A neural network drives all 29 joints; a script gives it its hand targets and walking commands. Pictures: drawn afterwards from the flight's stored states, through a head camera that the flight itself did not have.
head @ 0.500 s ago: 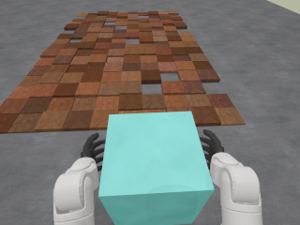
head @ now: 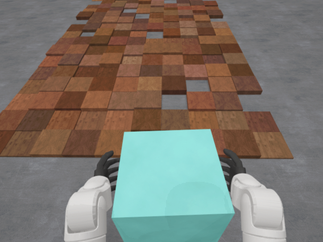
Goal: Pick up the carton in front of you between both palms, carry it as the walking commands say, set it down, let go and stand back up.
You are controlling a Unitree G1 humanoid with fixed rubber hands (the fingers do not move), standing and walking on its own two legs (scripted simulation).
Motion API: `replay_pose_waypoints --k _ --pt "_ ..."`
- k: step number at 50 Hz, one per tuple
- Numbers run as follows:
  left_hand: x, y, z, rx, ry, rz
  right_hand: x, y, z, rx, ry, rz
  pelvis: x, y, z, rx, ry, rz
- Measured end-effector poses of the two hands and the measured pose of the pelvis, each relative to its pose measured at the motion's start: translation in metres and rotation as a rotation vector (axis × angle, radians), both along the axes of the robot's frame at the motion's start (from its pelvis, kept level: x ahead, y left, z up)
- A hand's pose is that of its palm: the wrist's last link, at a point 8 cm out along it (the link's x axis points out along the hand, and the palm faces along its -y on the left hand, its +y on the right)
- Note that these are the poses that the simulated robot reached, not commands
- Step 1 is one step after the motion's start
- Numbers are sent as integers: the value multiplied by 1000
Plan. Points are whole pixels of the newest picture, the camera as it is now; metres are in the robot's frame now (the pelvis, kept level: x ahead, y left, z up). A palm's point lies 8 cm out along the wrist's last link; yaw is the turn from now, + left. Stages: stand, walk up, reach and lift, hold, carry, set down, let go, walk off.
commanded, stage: carry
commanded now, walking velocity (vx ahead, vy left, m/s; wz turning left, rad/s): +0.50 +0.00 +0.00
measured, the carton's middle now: (169, 193) +0.26 +0.00 -0.01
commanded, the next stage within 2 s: none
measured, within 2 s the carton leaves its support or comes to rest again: neither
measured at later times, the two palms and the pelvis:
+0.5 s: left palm (119, 71) +0.65 +0.17 +0.09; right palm (207, 74) +0.62 -0.13 +0.10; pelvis +0.35 +0.04 +0.00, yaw -4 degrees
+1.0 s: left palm (138, 6) +1.07 +0.13 +0.16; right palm (202, 5) +1.08 -0.17 +0.16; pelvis +0.66 -0.02 -0.01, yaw -2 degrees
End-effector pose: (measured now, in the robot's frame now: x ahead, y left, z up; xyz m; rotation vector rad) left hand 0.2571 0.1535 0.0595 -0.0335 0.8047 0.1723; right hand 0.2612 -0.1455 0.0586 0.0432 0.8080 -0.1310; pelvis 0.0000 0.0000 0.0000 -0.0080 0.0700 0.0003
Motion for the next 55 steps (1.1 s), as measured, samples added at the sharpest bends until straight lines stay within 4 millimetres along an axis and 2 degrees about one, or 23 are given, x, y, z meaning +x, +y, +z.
replay_pose_waypoints --k 5,11,14,17,19,23,28,32,35,38,41,43,46,51,55 --pt "61 -1 19 3 -43 16 64 -1 17 -2 -43 20 64 -4 13 25 10 -8" --pt "155 -1 39 3 -128 -21 146 -1 35 -2 -128 -17 152 5 9 28 2 -19" --pt "208 3 39 -6 -160 -39 194 3 37 -7 -160 -39 202 14 -1 19 -6 -28" --pt "266 10 30 -24 -189 -55 246 11 33 -17 -189 -62 254 26 -19 17 -25 -49" --pt "302 14 23 -35 -170 -68 279 15 30 -27 -170 -74 281 32 -22 31 -26 -58" --pt "362 15 25 -42 -98 -93 329 16 30 -21 -98 -116 323 40 -7 11 -11 -77" --pt "438 10 46 -55 -130 -106 399 13 53 -27 -130 -134 380 42 9 -10 4 -72" --pt "505 6 69 -30 -191 -111 470 8 76 -44 -189 -105 429 36 11 -11 9 -59" --pt "561 0 87 -4 -230 -115 531 1 92 -61 -226 -73 469 27 7 -1 8 -51" --pt "622 -9 101 29 -245 -115 597 -8 103 -66 -242 -37 513 16 -3 13 6 -46" --pt "682 -18 111 72 -247 -97 666 -17 105 -67 -246 5 560 1 -22 20 -7 -34" --pt "717 -21 112 96 -216 -85 707 -21 102 -48 -218 25 583 -5 -26 9 -5 -36" --pt "761 -23 107 90 -133 -65 758 -23 98 -27 -137 36 615 -13 -18 16 11 -36" --pt "830 -24 101 41 -80 -17 835 -24 99 7 -80 13 672 -22 -4 32 39 -35" --pt "884 -24 96 6 -92 16 891 -24 97 41 -89 -21 728 -21 1 37 53 -42"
